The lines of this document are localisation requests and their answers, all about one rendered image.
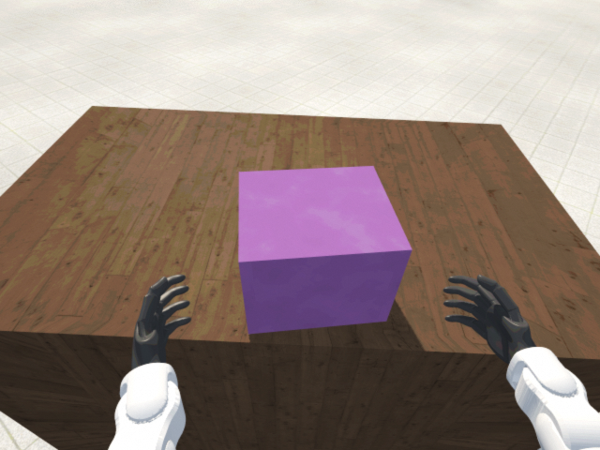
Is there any pedestal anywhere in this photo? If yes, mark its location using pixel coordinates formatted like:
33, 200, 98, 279
0, 106, 600, 450

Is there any robot left hand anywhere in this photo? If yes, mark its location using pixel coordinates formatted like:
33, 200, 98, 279
131, 275, 191, 370

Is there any right robot forearm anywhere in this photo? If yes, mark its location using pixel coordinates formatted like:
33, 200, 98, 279
506, 347, 600, 450

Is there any robot right hand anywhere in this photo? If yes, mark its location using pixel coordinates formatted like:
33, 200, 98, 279
443, 275, 536, 365

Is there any left robot forearm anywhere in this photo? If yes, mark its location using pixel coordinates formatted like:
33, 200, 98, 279
108, 363, 186, 450

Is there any carton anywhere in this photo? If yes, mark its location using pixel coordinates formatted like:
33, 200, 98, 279
238, 166, 412, 334

